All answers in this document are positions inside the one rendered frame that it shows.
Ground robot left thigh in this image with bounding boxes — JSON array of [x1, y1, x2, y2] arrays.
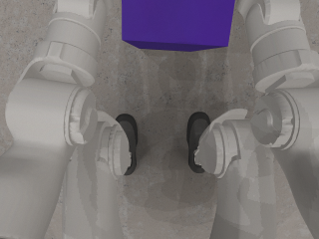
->
[[62, 121, 128, 239]]

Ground carton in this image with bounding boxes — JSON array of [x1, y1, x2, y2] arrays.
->
[[122, 0, 235, 52]]

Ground robot left forearm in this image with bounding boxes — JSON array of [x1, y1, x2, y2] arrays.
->
[[5, 0, 115, 127]]

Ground robot left upper arm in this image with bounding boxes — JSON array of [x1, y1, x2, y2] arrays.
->
[[0, 77, 99, 239]]

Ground robot right upper arm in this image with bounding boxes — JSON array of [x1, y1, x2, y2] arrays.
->
[[250, 87, 319, 239]]

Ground robot right forearm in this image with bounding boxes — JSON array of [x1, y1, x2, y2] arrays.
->
[[236, 0, 319, 94]]

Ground right robot foot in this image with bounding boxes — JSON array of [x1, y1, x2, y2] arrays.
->
[[186, 112, 210, 173]]

